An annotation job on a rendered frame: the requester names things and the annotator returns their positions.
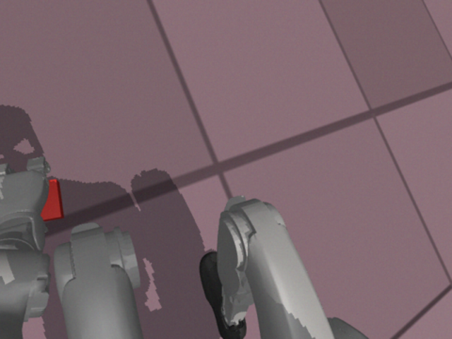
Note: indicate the small box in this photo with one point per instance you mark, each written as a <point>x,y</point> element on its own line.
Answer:
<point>53,208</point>

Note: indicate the right robot hand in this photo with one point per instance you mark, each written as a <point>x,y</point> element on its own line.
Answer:
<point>343,330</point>

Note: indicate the left robot hand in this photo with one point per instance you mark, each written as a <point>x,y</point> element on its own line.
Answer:
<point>24,191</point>

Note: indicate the left robot arm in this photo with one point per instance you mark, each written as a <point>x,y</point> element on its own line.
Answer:
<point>24,272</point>

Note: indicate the right robot foot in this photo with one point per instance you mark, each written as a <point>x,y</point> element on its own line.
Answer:
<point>213,291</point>

